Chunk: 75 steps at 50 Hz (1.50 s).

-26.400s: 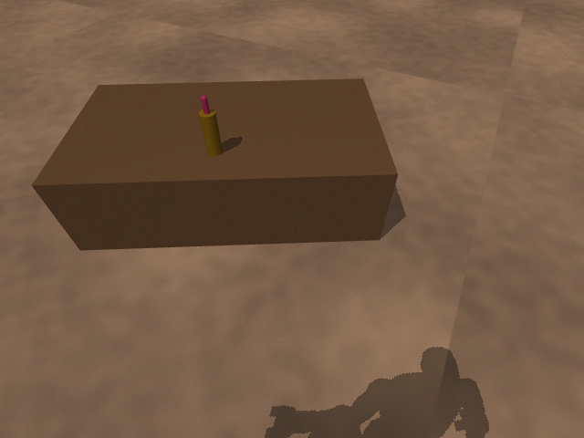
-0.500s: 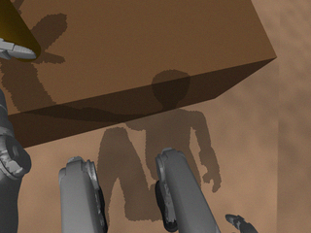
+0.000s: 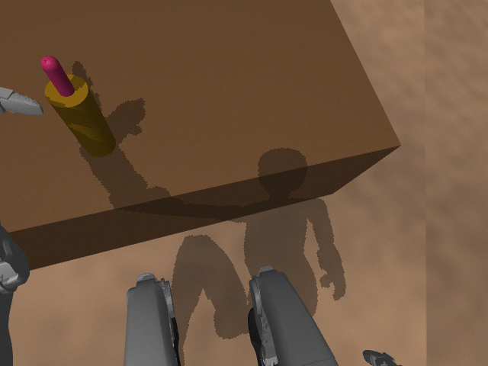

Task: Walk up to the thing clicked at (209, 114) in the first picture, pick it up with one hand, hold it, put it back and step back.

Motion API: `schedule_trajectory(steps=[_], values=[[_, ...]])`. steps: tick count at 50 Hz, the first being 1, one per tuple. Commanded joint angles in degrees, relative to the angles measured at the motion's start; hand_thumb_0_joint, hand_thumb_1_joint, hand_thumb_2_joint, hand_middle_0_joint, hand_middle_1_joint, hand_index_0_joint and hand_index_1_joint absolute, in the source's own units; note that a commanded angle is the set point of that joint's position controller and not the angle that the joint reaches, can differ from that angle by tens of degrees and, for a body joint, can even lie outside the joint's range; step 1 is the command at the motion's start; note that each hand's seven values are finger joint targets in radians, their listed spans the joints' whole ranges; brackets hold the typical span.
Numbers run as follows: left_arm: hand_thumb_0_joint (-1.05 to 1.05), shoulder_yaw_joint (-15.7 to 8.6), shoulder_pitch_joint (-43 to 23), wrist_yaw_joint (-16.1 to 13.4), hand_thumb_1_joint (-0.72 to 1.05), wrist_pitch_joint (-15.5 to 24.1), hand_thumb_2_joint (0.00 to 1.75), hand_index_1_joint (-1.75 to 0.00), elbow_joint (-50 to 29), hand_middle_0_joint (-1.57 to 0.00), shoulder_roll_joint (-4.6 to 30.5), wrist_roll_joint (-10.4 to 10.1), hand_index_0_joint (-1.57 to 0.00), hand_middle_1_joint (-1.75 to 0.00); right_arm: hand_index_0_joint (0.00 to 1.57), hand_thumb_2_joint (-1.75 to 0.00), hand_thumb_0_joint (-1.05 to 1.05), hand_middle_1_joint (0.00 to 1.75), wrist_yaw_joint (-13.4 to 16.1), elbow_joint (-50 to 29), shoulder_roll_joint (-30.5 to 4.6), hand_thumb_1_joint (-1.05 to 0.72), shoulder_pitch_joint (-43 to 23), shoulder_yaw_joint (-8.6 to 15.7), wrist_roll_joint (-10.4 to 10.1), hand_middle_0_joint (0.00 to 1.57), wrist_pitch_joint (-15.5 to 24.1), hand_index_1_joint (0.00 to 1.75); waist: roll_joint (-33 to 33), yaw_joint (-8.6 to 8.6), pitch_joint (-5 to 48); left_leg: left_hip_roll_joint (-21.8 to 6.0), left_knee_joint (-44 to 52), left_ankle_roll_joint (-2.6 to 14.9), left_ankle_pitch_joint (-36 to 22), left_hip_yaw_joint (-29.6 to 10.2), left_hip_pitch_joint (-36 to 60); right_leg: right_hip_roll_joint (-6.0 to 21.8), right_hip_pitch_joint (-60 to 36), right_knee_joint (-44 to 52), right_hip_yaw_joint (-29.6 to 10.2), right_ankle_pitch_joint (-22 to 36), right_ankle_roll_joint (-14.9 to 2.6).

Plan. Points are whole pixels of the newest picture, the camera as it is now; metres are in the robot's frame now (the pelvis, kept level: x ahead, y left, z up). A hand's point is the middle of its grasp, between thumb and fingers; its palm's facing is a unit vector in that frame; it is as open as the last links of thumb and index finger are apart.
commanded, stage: home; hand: left
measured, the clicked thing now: (79, 110) +0.55 +0.23 -0.06
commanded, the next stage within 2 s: none
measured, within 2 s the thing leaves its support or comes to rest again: neither
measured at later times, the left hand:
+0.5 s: hand out of the picture +0.41 +0.33 +0.09, palm faces +0.28 -0.88 -0.38, open 17.5 cm
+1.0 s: hand (31, 361) +0.21 +0.19 +0.10, palm faces +0.24 -0.94 -0.24, open 17.5 cm
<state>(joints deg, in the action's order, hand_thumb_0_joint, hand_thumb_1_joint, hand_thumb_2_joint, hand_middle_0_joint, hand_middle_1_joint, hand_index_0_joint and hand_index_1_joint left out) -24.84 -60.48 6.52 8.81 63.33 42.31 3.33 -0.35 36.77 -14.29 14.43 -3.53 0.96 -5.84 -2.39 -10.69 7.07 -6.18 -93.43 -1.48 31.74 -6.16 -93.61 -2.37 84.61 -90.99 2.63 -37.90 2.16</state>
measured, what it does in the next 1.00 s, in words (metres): rises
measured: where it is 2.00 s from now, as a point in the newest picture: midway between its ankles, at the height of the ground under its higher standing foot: (218, 358)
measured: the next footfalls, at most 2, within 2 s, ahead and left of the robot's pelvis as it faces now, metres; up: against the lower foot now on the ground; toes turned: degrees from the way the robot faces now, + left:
none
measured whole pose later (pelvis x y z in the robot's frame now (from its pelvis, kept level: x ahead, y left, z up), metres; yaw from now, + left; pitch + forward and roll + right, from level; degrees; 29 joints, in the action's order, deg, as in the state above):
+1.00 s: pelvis +0.06 +0.00 +0.17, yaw +6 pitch +6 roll -1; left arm 0.9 20.8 -7.4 -5.4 13.4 10.7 -2.3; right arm 7.7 30.8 -11.4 10.5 -1.4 -2.1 -2.1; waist -1.4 0.6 3.6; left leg -3.1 -46.8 -1.7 20.5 -0.8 -32.5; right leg 1.6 25.5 -45.5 1.2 -26.2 1.8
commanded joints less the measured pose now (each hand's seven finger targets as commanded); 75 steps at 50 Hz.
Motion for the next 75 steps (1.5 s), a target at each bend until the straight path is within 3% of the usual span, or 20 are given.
schedule_trajectory(steps=[1,3,9,17,20,22,23,24,26,28,33,40,41,49,59,60,69,70,71,75], values=[[0.00,-2.08,-19.30,-5.14,-0.51,0.24,0.07,-0.08,-9.03,-0.08,20.23,3.26,-0.08,-0.08,0.20,-0.91,0.00,0.30,0.57,-1.97,-12.04,-0.91,11.94,4.21,-0.38,0.20,-1.28,0.30,-10.69,0.85,33.49,1.16,17.73,2.92,-14.36,0.67,39.67,-0.76,-18.88,20.19,0.25,18.18,-3.23],[0.00,-4.33,-18.95,-7.19,-0.53,0.00,0.07,-0.06,-12.06,-0.05,24.49,3.93,-0.05,-0.06,0.20,-0.90,0.00,0.30,0.61,-2.65,-11.70,-0.90,11.50,3.94,-0.67,0.20,-1.65,0.30,-11.71,2.41,35.82,1.33,20.29,2.83,-15.83,1.26,43.09,-0.76,-23.42,22.30,-0.05,19.44,-3.10],[0.00,-0.37,-11.60,-10.72,-0.57,-1.30,0.05,-0.05,-4.91,-0.05,16.49,3.67,-0.05,-0.05,0.20,-0.90,0.00,0.30,1.50,-2.21,-11.72,-0.89,12.54,4.72,-0.77,0.20,-0.96,0.30,-11.52,0.79,28.56,1.11,27.35,2.55,-21.49,2.11,52.51,-0.92,-27.31,30.47,0.38,23.24,-3.31],[0.00,7.05,5.80,-10.98,-0.57,-3.60,0.04,-0.05,-5.72,-0.05,2.59,1.53,-0.05,-0.05,0.20,-0.90,0.00,0.30,1.91,-2.94,-12.00,-0.90,12.28,6.70,-1.80,0.20,0.64,0.30,-9.33,3.47,22.57,0.93,37.34,0.90,-26.68,2.63,62.12,-0.89,-34.77,38.06,1.88,25.80,-4.13],[0.00,8.31,13.77,-11.29,-0.57,-4.28,0.05,-0.05,-10.74,-0.05,-0.73,0.18,-0.05,-0.05,0.20,-0.90,0.00,0.30,2.63,-3.65,-11.88,-0.90,10.60,7.46,-2.51,0.20,0.98,0.30,-7.76,4.58,21.12,1.11,41.02,0.52,-26.06,2.69,64.92,-0.68,-38.77,40.81,1.91,26.09,-4.04],[0.00,8.40,13.20,-12.02,-0.56,-3.93,0.05,-0.05,-22.10,-0.05,0.33,-0.57,-0.05,-0.05,0.20,-0.90,0.00,0.30,3.28,-4.68,-10.98,-0.90,9.52,7.44,-2.84,0.20,1.15,0.30,-9.98,6.16,23.47,1.61,43.20,0.32,-26.01,3.20,68.55,-0.33,-42.28,42.73,1.56,26.24,-4.07],[0.00,7.45,19.43,-12.55,-0.57,-4.47,0.04,-0.05,-20.16,-0.05,-0.17,-0.80,-0.05,-0.05,0.20,-0.90,0.00,0.30,3.66,-4.45,-10.85,-0.90,9.46,7.69,-2.97,0.20,1.14,0.30,-8.37,6.30,22.48,1.69,44.02,0.36,-26.18,3.45,68.94,-0.45,-44.18,43.59,1.69,26.71,-3.90],[0.00,7.93,24.64,-12.99,-0.58,-4.81,0.04,-0.05,-22.14,-0.05,-1.92,-1.25,-0.05,-0.05,0.20,-0.90,0.00,0.30,4.06,-5.28,-10.19,-0.90,8.69,7.39,-3.10,0.20,1.30,0.30,-7.20,6.83,21.08,1.96,44.95,0.50,-26.24,3.83,68.46,-0.40,-46.21,44.44,1.55,27.50,-3.74],[0.00,9.88,25.13,-14.01,-0.58,-4.92,0.04,-0.05,-29.16,-0.05,-5.01,-2.20,-0.05,-0.05,0.20,-0.90,0.00,0.30,5.04,-6.43,-9.14,-0.90,6.79,6.74,-3.25,0.20,1.67,0.30,-7.54,6.58,18.72,2.37,46.94,0.51,-25.19,4.44,69.23,-0.13,-48.38,46.19,1.15,27.80,-3.52],[0.00,8.71,30.81,-15.19,-0.56,-5.22,0.05,-0.05,-33.21,-0.05,-4.63,-2.50,-0.05,-0.05,0.20,-0.90,0.00,0.30,6.00,-7.08,-8.73,-0.90,5.51,6.55,-3.31,0.20,2.01,0.30,-7.85,7.68,17.62,2.50,48.89,0.41,-24.12,4.50,70.19,-0.01,-50.14,47.26,1.16,27.22,-3.59],[0.00,13.65,42.62,-16.23,-0.59,-6.44,0.03,-0.05,-42.24,-0.05,-13.26,-3.90,-0.04,-0.05,0.20,-0.90,0.00,0.30,7.70,-8.27,-6.71,-0.90,2.24,5.92,-2.91,0.20,3.55,0.30,-7.12,8.14,13.66,3.10,51.60,0.41,-23.61,6.01,72.52,0.28,-53.55,49.45,1.16,27.36,-3.23],[0.00,21.84,69.38,-15.14,-0.57,-9.36,0.04,-0.05,-47.21,-0.05,-25.02,-5.17,-0.05,-0.05,0.20,-0.90,0.00,0.30,8.01,-11.47,-5.20,-0.90,-2.94,5.72,-2.92,0.20,4.52,0.30,0.91,9.26,7.30,3.96,52.67,1.03,-26.60,7.43,71.87,0.63,-57.31,51.79,1.60,30.19,-2.22],[0.00,21.17,65.54,-15.23,-0.56,-9.33,0.05,-0.05,-53.53,-0.05,-22.95,-5.38,-0.05,-0.05,0.20,-0.90,0.00,0.30,8.10,-11.56,-5.46,-0.90,-3.37,5.76,-2.99,0.20,4.66,0.30,0.46,9.21,8.36,3.98,52.89,0.97,-26.91,7.44,72.88,0.61,-57.81,51.57,1.59,30.60,-2.17],[0.00,21.50,74.29,-14.93,-0.60,-10.87,0.03,-0.04,-64.78,-0.04,-22.80,-5.09,-0.04,-0.05,0.20,-0.90,0.00,0.30,9.25,-13.73,-4.14,-0.90,-5.62,4.75,-2.57,0.20,6.28,0.30,1.81,8.87,3.52,5.18,52.16,1.97,-21.46,8.85,71.85,2.06,-57.15,53.80,-0.01,27.90,-1.02],[0.00,23.77,78.42,-14.93,-0.61,-12.31,0.02,-0.04,-64.98,-0.04,-26.07,-4.58,-0.04,-0.04,0.20,-0.90,0.00,0.30,9.37,-14.75,-4.20,-0.90,-6.38,4.97,-2.13,0.20,9.58,0.30,1.43,9.74,2.65,5.37,52.24,1.66,-17.15,8.06,70.91,2.33,-55.43,53.64,0.09,21.89,-1.71],[0.00,22.28,83.47,-14.98,-0.61,-12.71,0.02,-0.04,-61.36,-0.04,-25.39,-4.43,-0.04,-0.05,0.20,-0.90,0.00,0.30,9.30,-14.29,-4.36,-0.90,-5.85,5.19,-2.02,0.20,9.65,0.30,2.90,10.02,2.44,5.41,51.65,1.85,-18.17,8.02,70.12,2.36,-56.38,53.65,0.24,22.92,-1.41],[0.00,21.30,82.08,-14.98,-0.60,-13.14,0.03,-0.05,-64.52,-0.04,-24.04,-4.26,-0.05,-0.05,0.20,-0.90,0.00,0.30,8.77,-14.83,-4.29,-0.90,-5.82,5.24,-2.26,0.20,11.24,0.30,3.10,10.49,2.36,5.43,50.98,1.97,-16.81,8.19,68.35,2.40,-55.71,53.85,-0.52,21.56,-1.40],[0.00,19.57,78.92,-12.20,-0.61,-10.63,0.02,-0.04,-45.79,-0.04,-16.52,1.72,-0.05,-0.05,0.20,-0.90,0.00,0.30,5.51,-2.69,-9.99,-0.90,-5.55,7.52,3.67,0.20,8.64,0.30,2.50,10.81,0.00,3.81,53.42,1.76,-18.05,4.78,71.95,7.34,-61.18,56.71,-5.12,20.28,-4.46],[0.00,19.17,79.41,-10.75,-0.59,-9.40,0.04,-0.05,-43.37,-0.04,-15.47,2.03,-0.05,-0.05,0.20,-0.90,0.00,0.30,4.27,-1.56,-10.64,-0.90,-4.76,8.23,4.24,0.20,7.56,0.30,2.22,10.32,2.64,3.35,53.38,2.72,-18.18,4.98,75.56,7.84,-61.59,56.18,-6.04,22.23,-5.13],[0.00,21.47,75.06,-9.13,-0.55,-7.06,0.06,-0.06,-36.37,-0.05,-16.02,0.25,-0.05,-0.06,0.20,-0.90,0.00,0.30,1.58,0.45,-10.46,-0.90,-4.60,7.95,2.22,0.20,7.36,0.30,2.11,10.34,-2.99,2.97,57.59,3.47,-19.51,3.39,76.36,7.73,-61.88,59.10,-5.50,22.26,-4.80]])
